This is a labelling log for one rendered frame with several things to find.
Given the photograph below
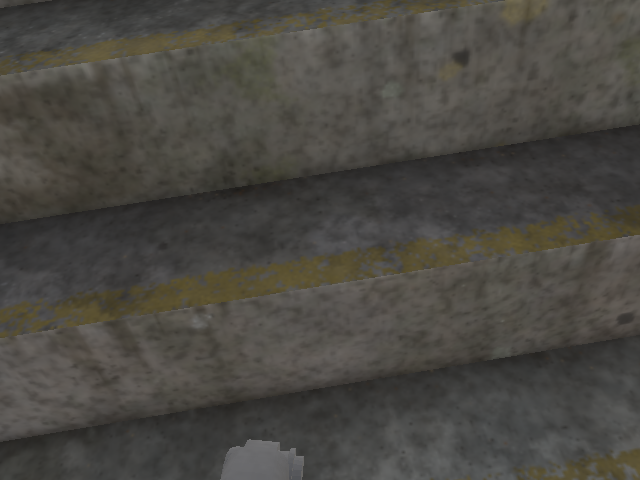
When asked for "left robot thigh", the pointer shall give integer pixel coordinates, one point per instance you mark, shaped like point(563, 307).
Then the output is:
point(263, 460)

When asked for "left robot shin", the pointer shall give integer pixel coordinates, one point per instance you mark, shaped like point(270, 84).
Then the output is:
point(231, 450)

